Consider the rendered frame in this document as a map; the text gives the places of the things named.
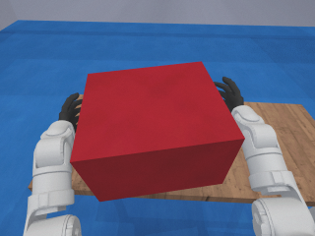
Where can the left robot hand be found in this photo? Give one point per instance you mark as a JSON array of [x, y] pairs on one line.
[[69, 110]]

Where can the right robot hand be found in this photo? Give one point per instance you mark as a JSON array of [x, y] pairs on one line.
[[232, 96]]

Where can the carton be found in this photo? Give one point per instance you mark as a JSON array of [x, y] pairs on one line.
[[153, 130]]

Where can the right robot upper arm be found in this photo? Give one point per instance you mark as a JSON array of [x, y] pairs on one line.
[[281, 216]]

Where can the robot right forearm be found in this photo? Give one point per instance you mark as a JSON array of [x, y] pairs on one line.
[[264, 157]]

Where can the robot left forearm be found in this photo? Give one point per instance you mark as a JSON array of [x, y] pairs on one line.
[[51, 173]]

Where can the table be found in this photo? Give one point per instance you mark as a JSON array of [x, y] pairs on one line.
[[295, 130]]

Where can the left robot upper arm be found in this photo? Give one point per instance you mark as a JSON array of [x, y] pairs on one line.
[[63, 225]]

